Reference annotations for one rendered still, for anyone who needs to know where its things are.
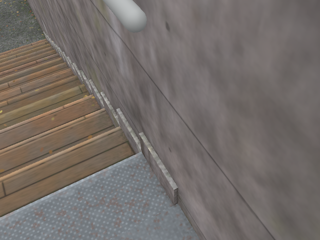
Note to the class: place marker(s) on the stairs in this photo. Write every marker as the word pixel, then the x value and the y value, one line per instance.
pixel 53 133

